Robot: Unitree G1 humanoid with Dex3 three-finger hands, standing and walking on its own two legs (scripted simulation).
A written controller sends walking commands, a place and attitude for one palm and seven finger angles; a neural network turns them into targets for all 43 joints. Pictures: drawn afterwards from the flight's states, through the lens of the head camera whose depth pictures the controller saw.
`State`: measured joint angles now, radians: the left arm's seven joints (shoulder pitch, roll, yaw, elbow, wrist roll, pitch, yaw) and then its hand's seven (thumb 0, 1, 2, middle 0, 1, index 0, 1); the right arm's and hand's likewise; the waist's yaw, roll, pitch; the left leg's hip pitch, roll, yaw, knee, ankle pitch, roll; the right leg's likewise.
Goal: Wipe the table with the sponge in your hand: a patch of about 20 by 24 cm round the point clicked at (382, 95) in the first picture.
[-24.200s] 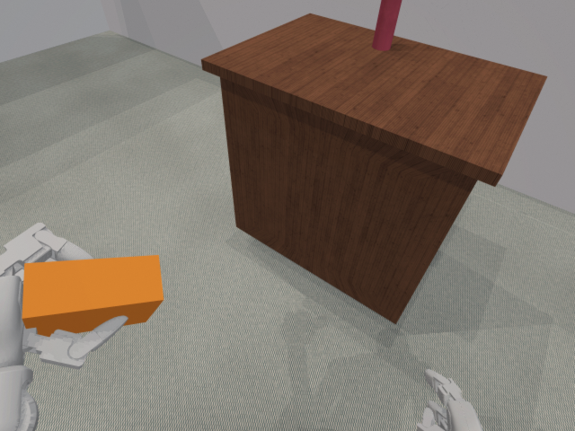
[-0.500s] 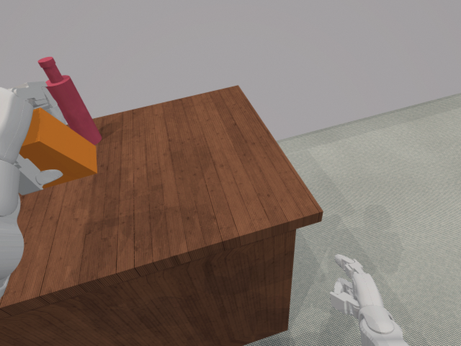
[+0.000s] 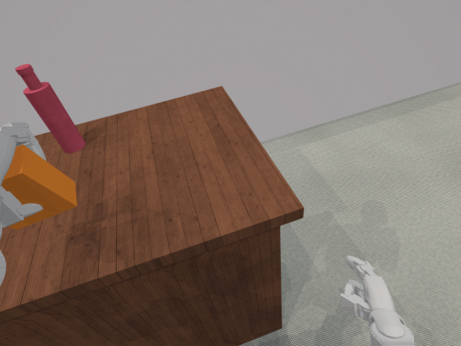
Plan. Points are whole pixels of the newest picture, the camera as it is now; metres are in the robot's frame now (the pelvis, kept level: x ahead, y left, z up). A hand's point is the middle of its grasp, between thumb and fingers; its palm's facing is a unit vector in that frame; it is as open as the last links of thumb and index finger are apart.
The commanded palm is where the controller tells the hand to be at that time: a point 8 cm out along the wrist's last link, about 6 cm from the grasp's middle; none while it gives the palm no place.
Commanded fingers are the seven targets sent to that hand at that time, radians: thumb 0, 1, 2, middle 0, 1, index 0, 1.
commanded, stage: move the sponge above the wiping area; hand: left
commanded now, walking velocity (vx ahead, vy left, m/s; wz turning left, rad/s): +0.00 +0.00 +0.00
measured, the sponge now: (28, 195) +0.24 +0.34 +0.20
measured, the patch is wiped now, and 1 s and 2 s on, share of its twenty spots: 0.00 0.00 0.00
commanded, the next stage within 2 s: none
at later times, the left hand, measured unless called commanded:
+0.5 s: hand (29, 196) +0.24 +0.33 +0.21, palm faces +0.22 -0.09 -0.97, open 9.3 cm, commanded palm +0.19 +0.31 +0.28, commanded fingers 0.00 0.10 1.30 -1.20 -1.60 -1.20 -1.60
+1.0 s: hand (61, 212) +0.24 +0.31 +0.16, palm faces +0.10 -0.17 -0.98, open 9.3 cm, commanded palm +0.20 +0.32 +0.26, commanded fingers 0.00 0.10 1.30 -1.20 -1.60 -1.20 -1.60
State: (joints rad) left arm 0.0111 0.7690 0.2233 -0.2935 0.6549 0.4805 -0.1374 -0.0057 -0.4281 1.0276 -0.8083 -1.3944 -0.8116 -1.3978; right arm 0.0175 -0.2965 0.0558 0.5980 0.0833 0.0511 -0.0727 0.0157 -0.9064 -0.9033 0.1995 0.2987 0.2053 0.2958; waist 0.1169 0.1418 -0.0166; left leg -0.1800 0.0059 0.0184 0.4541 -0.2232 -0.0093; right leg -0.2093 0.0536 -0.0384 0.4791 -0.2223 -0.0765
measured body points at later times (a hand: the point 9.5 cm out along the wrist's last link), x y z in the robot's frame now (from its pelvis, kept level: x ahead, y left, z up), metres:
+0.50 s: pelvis +0.00 +0.02 +0.00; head -0.01 -0.04 +0.45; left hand +0.22 +0.33 +0.26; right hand +0.26 -0.17 -0.08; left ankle +0.02 +0.13 -0.74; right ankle +0.03 -0.06 -0.74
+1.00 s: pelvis +0.01 +0.03 +0.00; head +0.01 -0.02 +0.45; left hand +0.24 +0.32 +0.22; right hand +0.28 -0.15 -0.07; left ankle +0.02 +0.13 -0.74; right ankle +0.03 -0.06 -0.74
